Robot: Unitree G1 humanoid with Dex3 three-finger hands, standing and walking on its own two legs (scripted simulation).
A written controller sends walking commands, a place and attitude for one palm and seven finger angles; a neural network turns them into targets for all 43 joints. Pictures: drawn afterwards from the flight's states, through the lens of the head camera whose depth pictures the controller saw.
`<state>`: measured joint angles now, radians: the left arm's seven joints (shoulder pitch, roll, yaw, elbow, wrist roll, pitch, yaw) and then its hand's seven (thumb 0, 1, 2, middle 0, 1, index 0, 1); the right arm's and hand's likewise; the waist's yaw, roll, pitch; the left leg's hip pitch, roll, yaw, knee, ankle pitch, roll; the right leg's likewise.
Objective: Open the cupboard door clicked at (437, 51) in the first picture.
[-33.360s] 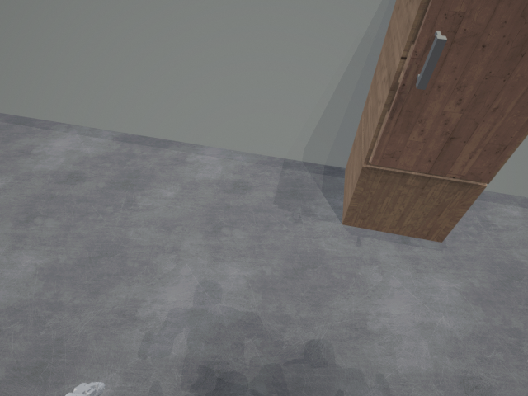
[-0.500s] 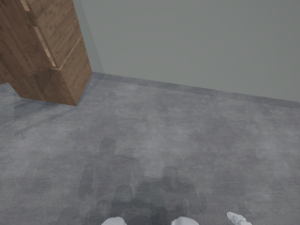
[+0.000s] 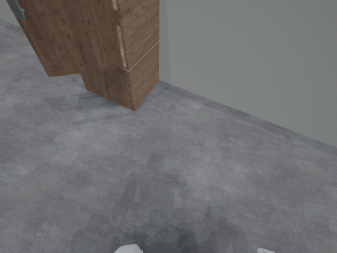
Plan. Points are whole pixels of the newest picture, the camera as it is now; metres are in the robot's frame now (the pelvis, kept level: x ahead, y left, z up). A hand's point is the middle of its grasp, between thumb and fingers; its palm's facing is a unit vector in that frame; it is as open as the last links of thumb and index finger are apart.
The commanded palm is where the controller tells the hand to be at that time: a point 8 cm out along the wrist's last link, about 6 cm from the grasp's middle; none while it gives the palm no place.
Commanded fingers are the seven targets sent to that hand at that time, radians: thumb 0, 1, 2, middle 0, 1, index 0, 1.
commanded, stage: turn to face it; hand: left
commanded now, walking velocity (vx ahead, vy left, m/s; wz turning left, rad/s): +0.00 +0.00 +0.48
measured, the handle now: out of the picture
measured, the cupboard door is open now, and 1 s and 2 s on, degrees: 41 41 41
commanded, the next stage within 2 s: take the last steps up to it in 0.46 s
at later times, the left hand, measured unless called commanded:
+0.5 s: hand out of the picture +0.03 +0.18 -0.15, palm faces +0.22 -0.94 -0.27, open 7.4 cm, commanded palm none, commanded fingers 0.00 0.90 0.90 -0.20 -0.30 -0.20 -0.30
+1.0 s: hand out of the picture +0.04 +0.23 -0.15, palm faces +0.35 -0.91 -0.20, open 7.4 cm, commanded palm none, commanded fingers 0.00 0.90 0.90 -0.20 -0.30 -0.20 -0.30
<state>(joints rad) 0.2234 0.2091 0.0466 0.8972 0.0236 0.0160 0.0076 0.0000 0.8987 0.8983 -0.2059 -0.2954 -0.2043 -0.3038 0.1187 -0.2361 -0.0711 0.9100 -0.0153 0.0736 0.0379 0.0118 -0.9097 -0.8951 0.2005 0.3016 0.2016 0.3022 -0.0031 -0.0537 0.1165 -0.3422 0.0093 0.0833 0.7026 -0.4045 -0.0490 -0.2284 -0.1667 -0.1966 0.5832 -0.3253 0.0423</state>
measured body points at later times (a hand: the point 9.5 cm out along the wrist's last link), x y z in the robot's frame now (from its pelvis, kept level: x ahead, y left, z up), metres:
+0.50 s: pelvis +0.00 -0.03 +0.00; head +0.04 -0.04 +0.45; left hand +0.02 +0.23 -0.13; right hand +0.11 -0.26 -0.16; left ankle -0.03 +0.10 -0.67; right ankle +0.02 -0.14 -0.73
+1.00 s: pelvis +0.04 +0.02 +0.01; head +0.06 +0.03 +0.46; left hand +0.02 +0.28 -0.14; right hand +0.11 -0.20 -0.14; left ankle -0.03 +0.09 -0.73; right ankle +0.13 -0.10 -0.69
